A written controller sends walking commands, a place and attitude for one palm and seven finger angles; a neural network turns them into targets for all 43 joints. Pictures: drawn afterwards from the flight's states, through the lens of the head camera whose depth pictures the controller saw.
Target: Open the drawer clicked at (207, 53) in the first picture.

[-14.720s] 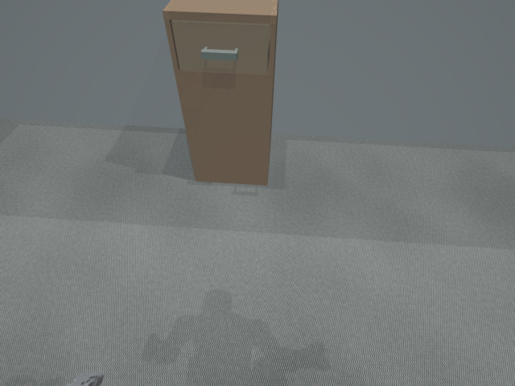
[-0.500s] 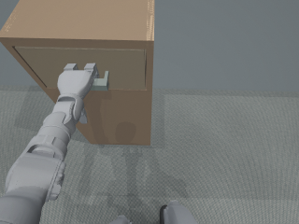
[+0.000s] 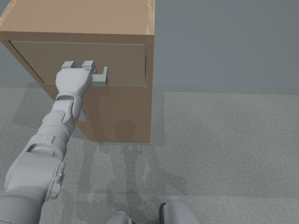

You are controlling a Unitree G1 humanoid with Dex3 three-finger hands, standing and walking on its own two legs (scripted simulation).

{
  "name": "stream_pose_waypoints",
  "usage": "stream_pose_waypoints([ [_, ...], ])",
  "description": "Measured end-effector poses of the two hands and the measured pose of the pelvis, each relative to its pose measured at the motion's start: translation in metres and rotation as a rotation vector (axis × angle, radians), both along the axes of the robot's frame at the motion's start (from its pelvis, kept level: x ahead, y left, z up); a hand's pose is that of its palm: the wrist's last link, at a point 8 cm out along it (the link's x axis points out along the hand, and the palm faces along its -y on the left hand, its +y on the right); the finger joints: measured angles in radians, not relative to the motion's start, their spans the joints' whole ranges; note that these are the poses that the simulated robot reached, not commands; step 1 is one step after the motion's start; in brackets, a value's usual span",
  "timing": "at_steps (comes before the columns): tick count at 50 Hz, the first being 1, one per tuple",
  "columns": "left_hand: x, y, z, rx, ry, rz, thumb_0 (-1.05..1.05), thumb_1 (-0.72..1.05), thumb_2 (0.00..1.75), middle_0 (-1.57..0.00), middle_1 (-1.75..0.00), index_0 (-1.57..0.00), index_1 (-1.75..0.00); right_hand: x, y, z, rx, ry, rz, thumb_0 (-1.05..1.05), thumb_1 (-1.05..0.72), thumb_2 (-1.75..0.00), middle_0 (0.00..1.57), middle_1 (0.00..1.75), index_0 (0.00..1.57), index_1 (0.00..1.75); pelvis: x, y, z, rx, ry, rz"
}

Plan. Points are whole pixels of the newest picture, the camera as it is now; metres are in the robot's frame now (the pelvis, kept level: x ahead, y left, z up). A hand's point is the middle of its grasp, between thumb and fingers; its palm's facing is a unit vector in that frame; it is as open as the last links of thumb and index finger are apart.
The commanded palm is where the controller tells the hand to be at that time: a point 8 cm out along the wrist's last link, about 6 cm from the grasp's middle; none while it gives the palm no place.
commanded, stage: lower the fingers behind the handle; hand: left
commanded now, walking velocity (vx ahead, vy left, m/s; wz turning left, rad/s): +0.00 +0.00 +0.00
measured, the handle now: (85, 74) +0.54 +0.16 +0.02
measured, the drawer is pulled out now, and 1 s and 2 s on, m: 0.00 0.00 0.10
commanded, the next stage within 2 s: close the thumb around the handle in 0.12 s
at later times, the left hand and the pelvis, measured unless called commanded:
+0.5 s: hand (81, 92) +0.49 +0.17 +0.00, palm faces -0.06 -0.03 -1.00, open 11.6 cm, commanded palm +0.47 +0.18 +0.05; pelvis +0.00 +0.00 +0.00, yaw +0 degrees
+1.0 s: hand (81, 92) +0.49 +0.17 +0.00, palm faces -0.06 -0.02 -1.00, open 5.9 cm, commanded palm +0.47 +0.18 +0.05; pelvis +0.00 +0.00 +0.00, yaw +0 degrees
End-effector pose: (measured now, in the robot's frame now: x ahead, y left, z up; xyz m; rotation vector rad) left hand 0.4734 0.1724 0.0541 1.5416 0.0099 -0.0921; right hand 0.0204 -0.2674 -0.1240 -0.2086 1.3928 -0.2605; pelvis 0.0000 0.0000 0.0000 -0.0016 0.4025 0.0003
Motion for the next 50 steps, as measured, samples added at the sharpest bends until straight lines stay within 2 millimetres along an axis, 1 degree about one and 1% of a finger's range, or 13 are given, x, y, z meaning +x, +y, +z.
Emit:
stream_pose_waypoints([
  [13, -0.0017, 0.0013, 0.0, -0.004, -0.009, -0.013, 0.0, -0.49, 0.3, -0.31, -1.2, -0.32, -1.2, -0.0059, -0.0025, 0.0007, -0.005, 0.015, -0.009, 0.0, -0.91, -0.89, 0.2, 0.3, 0.21, 0.3, 0.0011, 0.0005, -0.0002, -0.001, 0.002, -0.005],
  [17, -0.0025, 0.001, 0.0001, -0.003, -0.011, -0.008, 0.0, -0.44, 0.32, -0.31, -1.21, -0.32, -1.21, -0.0066, -0.0014, 0.0003, 0.0, 0.02, -0.012, 0.0, -0.91, -0.89, 0.2, 0.3, 0.21, 0.3, 0.0018, 0.001, 0.0003, -0.001, 0.0, -0.005],
  [21, -0.0023, 0.0008, 0.0004, -0.005, -0.008, -0.005, 0.0, -0.32, 0.37, -0.31, -1.21, -0.33, -1.22, -0.0059, 0.0, 0.0005, 0.004, 0.02, -0.012, 0.0, -0.91, -0.89, 0.2, 0.3, 0.21, 0.3, 0.002, 0.0012, 0.001, -0.001, -0.003, -0.006],
  [25, -0.0025, 0.0011, 0.0009, -0.007, -0.006, -0.006, 0.0, -0.14, 0.45, -0.32, -1.23, -0.35, -1.24, -0.0042, 0.0009, 0.0011, 0.005, 0.015, -0.012, 0.0, -0.91, -0.89, 0.2, 0.3, 0.21, 0.3, 0.0023, 0.0015, 0.0017, -0.001, -0.004, -0.008],
  [40, -0.0024, 0.0012, 0.0014, -0.001, -0.016, -0.01, 0.0, 0.63, 0.78, -0.36, -1.31, -0.4, -1.32, 0.0016, 0.0014, 0.0005, 0.004, 0.005, -0.005, 0.0, -0.91, -0.89, 0.2, 0.3, 0.21, 0.3, 0.0033, 0.0029, 0.0011, -0.003, -0.004, -0.005],
  [41, -0.0025, 0.001, 0.0008, 0.003, -0.012, -0.01, 0.0, 0.65, 0.79, -0.36, -1.31, -0.4, -1.33, 0.0017, 0.0015, 0.0005, 0.004, 0.006, -0.005, 0.0, -0.91, -0.89, 0.2, 0.3, 0.21, 0.3, 0.0032, 0.0029, 0.0011, -0.003, -0.004, -0.004],
  [50, -0.0026, 0.0007, 0.0009, 0.01, -0.004, -0.007, 0.0, 0.66, 0.77, -0.33, -1.33, -0.4, -1.35, 0.0, 0.0021, 0.0009, 0.006, 0.009, -0.009, 0.0, -0.91, -0.89, 0.2, 0.3, 0.21, 0.3, 0.0038, 0.0024, 0.0019, -0.003, -0.006, -0.002],
])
